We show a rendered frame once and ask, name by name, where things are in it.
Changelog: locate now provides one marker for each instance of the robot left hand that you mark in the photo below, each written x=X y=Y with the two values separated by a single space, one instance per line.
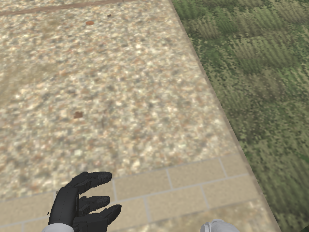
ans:
x=73 y=211

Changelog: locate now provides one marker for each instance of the robot right shin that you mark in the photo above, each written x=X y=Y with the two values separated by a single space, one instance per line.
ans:
x=217 y=219

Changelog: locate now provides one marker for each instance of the robot right thigh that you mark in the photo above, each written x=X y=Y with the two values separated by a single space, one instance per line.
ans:
x=218 y=226

